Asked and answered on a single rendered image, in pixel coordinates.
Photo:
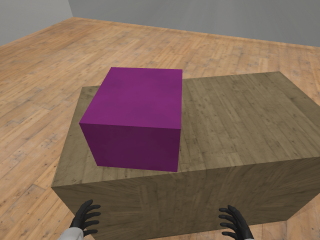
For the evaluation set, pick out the carton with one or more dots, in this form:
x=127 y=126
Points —
x=134 y=119

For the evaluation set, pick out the robot left forearm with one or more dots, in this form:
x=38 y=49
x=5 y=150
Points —
x=73 y=233

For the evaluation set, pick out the robot right hand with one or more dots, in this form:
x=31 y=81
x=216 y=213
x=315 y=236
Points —
x=239 y=226

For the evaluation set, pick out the pedestal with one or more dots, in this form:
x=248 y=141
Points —
x=251 y=141

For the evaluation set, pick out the robot left hand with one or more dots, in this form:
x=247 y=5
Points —
x=81 y=216

